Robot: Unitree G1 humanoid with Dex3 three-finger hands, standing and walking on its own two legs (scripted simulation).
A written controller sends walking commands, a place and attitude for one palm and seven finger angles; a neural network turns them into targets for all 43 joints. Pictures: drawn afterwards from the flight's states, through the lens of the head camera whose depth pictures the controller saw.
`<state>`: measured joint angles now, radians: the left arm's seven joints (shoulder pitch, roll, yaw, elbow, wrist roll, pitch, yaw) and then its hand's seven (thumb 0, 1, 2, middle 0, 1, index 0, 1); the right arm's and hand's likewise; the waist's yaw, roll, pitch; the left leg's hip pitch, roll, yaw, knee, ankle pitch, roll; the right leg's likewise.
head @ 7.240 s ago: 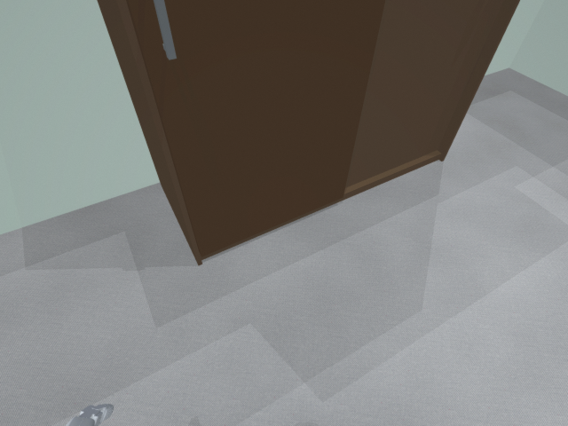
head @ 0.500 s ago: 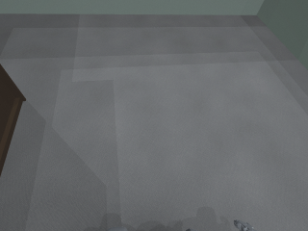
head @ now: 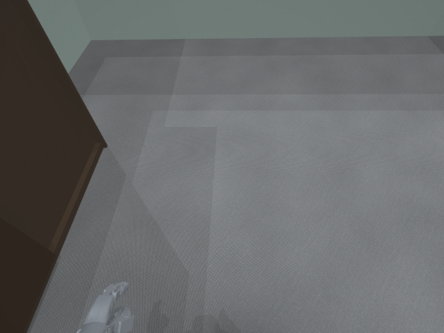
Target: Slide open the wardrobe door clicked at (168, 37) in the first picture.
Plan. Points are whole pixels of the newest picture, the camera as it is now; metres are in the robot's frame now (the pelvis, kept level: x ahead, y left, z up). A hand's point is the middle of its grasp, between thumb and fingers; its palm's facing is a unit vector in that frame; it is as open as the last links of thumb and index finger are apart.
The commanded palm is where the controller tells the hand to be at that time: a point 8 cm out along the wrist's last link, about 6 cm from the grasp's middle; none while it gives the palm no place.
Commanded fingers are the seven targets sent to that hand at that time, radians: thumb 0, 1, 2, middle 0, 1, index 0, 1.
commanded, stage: turn to face it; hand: left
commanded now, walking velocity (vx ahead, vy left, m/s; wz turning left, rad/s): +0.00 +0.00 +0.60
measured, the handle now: out of the picture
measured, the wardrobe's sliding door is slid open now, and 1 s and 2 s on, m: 0.00 0.00 0.00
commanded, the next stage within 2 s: none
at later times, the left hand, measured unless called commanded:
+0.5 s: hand out of the picture -0.06 +0.22 -0.18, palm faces +0.38 -0.89 -0.25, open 7.4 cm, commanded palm none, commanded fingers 0.00 0.90 0.90 -0.20 -0.30 -0.20 -0.30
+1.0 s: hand out of the picture +0.01 +0.29 -0.14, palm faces +0.57 -0.79 -0.24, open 7.4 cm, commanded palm none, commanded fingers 0.00 0.90 0.90 -0.20 -0.30 -0.20 -0.30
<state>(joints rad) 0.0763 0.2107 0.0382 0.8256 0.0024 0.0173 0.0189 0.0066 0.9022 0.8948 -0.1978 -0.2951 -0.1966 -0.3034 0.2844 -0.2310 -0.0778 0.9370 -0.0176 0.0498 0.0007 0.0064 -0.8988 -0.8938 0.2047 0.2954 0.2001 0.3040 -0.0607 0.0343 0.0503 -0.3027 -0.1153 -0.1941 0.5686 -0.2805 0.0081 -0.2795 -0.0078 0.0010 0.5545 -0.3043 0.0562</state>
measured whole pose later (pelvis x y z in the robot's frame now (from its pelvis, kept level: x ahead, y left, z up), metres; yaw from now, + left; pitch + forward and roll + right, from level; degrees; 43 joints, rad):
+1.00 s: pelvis +0.01 +0.04 +0.01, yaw +37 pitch +1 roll -2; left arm 0.08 0.25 0.06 0.86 0.01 0.05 0.02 0.01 0.90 0.89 -0.20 -0.29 -0.20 -0.30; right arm 0.27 -0.20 -0.06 0.93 -0.02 0.04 0.00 0.01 -0.90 -0.89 0.21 0.30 0.20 0.30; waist -0.06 0.00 0.06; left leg -0.26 -0.10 -0.15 0.46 -0.20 0.07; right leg -0.44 -0.04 0.03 0.91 -0.42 0.12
